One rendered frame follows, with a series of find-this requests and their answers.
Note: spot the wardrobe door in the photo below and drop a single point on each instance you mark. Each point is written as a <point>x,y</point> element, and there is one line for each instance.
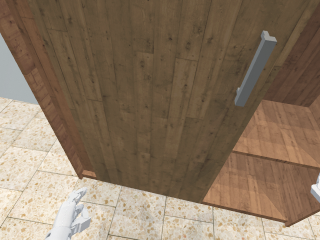
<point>29,31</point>
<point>151,84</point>

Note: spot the handle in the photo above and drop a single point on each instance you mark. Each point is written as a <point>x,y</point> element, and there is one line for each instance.
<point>258,63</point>

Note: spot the right robot hand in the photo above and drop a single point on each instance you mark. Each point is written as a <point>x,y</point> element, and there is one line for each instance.
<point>315,189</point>

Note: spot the left robot forearm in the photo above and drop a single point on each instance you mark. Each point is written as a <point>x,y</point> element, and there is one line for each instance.
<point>59,233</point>

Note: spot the left robot hand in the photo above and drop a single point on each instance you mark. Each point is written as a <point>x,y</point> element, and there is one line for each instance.
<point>68,212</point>

